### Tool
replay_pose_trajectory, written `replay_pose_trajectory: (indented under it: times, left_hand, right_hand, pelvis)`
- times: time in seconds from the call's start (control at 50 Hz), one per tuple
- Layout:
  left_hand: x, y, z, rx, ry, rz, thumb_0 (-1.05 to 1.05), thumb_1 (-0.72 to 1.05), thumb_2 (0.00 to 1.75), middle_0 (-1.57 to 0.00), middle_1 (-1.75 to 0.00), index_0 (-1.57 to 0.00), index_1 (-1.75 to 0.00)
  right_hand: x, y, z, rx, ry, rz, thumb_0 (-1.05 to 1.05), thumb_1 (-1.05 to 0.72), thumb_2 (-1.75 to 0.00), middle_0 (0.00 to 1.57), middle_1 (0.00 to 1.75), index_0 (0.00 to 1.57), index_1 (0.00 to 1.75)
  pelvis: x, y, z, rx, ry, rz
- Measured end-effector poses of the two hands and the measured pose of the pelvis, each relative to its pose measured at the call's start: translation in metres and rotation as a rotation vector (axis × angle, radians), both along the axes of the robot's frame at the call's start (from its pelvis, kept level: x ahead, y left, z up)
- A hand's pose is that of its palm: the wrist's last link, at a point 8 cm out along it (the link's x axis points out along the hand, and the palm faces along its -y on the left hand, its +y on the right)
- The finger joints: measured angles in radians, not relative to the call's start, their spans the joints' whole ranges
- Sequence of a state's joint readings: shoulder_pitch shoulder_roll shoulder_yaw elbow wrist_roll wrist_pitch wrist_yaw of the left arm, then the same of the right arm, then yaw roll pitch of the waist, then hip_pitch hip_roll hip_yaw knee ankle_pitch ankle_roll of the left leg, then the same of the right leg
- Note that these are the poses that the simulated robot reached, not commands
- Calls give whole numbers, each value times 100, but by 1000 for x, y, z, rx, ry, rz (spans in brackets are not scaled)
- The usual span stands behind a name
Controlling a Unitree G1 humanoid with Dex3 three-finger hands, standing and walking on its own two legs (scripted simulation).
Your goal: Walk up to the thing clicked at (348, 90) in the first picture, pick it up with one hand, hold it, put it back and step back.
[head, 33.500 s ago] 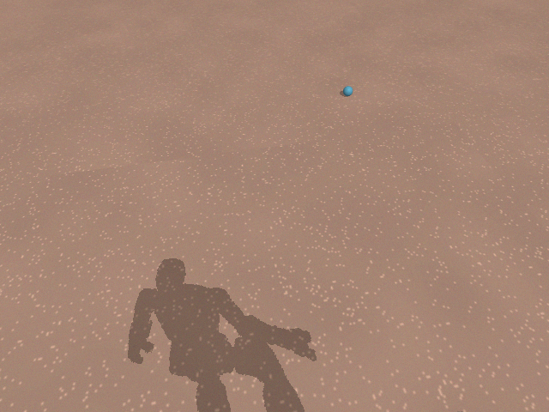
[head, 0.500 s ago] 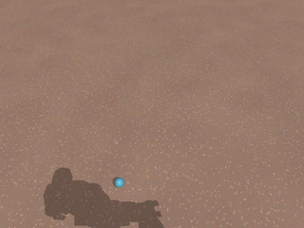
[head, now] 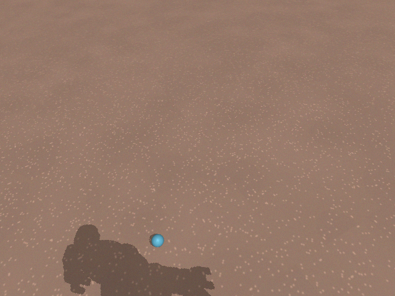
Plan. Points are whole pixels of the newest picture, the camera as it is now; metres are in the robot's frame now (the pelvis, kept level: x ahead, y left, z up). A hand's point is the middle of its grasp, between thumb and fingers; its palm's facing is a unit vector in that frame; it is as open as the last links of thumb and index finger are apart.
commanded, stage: stand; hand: left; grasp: from above
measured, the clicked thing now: (157, 240) +0.49 +0.26 -0.75
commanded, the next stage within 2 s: step back in 1.56 s
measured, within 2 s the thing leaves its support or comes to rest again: neither
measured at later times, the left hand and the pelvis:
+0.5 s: hand out of the picture +0.08 +0.23 -0.16, palm faces +0.00 -0.94 -0.33, open 7.4 cm; pelvis +0.01 -0.01 +0.00, yaw -1 degrees
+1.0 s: hand out of the picture +0.10 +0.23 -0.15, palm faces -0.01 -0.94 -0.34, open 7.4 cm; pelvis +0.02 -0.01 +0.00, yaw -1 degrees
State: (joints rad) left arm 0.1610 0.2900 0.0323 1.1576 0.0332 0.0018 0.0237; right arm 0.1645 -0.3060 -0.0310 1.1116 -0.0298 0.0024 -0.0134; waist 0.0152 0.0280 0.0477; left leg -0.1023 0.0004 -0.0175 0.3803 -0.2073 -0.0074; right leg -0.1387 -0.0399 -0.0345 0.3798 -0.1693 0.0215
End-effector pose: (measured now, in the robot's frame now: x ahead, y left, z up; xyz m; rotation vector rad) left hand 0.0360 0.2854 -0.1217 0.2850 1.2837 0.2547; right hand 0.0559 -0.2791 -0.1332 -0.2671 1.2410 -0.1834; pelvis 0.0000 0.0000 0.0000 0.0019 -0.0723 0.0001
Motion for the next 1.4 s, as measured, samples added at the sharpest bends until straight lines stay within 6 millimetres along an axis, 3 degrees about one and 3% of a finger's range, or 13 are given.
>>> replay_pose_trajectory:
  times: [0.36,0.8,1.4]
  left_hand:
    - [24,-9,1,-14,-9,-25,1,90,90,-21,-30,-20,-30]
    - [56,-8,6,-11,-41,-46,1,90,90,-21,-30,-20,-30]
    - [60,-4,5,-12,-39,-67,1,90,90,-21,-30,-20,-30]
  right_hand:
    - [0,-14,3,-15,31,-2,1,-91,-90,20,30,20,30]
    - [23,-17,6,-19,1,-2,1,-91,-90,20,30,20,30]
    - [24,-19,10,-25,2,-11,1,-91,-90,20,30,20,30]
  pelvis:
    - [6,-8,1,-2,17,-6]
    - [19,-9,3,-1,27,-17]
    - [23,-7,3,-2,33,-26]
